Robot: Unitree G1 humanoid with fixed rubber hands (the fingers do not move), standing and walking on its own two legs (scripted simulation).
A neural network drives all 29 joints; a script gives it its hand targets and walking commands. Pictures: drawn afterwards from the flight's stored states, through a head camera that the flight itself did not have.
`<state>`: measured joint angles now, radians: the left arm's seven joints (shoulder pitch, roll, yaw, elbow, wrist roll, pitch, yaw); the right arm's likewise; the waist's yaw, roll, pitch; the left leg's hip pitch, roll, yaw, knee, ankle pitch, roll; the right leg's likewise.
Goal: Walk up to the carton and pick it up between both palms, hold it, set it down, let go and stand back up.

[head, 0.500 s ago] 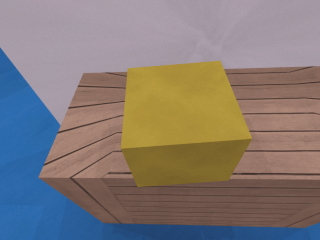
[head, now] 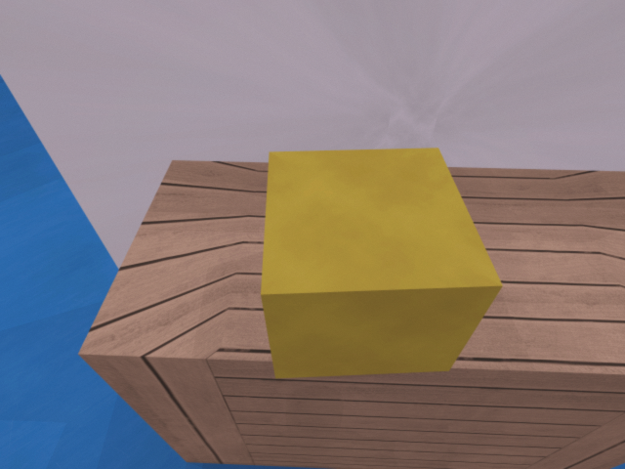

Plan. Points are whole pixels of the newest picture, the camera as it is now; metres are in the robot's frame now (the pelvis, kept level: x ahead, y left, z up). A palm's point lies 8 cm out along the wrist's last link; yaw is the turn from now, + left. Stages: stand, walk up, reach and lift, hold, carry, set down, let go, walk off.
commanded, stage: walk up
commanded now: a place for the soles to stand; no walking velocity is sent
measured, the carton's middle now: (358, 260) +0.41 -0.06 +0.03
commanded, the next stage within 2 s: reach and lift in 1.40 s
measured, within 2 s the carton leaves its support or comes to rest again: neither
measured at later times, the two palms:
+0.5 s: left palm out of the picture +0.09 +0.30 -0.11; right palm out of the picture +0.04 -0.32 -0.09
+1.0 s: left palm out of the picture +0.09 +0.30 -0.12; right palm out of the picture +0.05 -0.32 -0.10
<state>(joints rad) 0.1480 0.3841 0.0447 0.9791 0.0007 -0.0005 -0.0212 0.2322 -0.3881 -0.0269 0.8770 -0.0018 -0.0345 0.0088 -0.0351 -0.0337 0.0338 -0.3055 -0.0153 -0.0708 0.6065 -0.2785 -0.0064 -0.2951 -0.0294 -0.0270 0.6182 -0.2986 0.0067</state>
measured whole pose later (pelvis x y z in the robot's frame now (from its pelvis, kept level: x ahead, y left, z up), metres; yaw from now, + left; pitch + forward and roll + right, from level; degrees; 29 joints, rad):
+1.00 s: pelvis -0.01 +0.00 +0.00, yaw +0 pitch -2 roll +0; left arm 0.10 0.39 0.04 1.01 0.00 0.04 -0.03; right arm 0.22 -0.39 -0.03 0.90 0.00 -0.02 0.01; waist -0.03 -0.03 0.11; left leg -0.30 -0.01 -0.07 0.57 -0.25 -0.01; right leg -0.29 -0.03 -0.03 0.60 -0.27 0.00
